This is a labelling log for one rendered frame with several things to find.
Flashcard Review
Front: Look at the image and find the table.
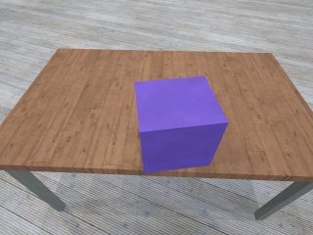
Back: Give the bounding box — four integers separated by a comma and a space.
0, 48, 313, 220

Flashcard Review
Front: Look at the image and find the carton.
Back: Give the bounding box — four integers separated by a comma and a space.
134, 76, 229, 174

